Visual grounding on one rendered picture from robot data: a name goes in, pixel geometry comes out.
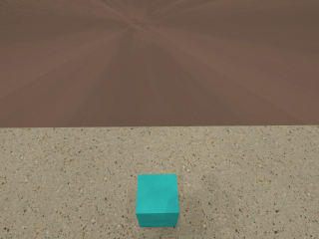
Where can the carton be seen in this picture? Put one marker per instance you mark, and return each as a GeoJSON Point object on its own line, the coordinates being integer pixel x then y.
{"type": "Point", "coordinates": [157, 200]}

